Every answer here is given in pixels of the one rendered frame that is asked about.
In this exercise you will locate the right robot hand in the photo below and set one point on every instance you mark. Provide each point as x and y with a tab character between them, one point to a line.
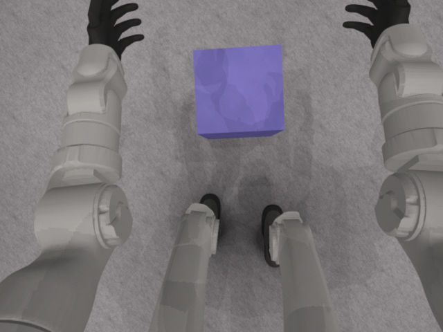
388	13

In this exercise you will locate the left robot forearm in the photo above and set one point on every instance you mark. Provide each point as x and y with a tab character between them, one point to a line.
92	122

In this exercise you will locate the carton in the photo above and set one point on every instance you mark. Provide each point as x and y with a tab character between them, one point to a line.
239	91

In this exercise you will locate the right robot foot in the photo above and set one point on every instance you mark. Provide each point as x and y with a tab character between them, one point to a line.
270	213

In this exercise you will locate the right robot forearm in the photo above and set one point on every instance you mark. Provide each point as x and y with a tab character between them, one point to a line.
410	95

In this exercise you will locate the robot left shin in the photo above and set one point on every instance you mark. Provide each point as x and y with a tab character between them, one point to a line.
195	207

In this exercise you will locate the robot left upper arm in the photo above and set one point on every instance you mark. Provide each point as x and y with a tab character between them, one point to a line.
78	228

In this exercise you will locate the robot right upper arm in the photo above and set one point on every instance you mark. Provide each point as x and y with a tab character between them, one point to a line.
410	208

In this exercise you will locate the left robot hand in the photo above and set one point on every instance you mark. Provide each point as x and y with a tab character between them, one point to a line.
101	29

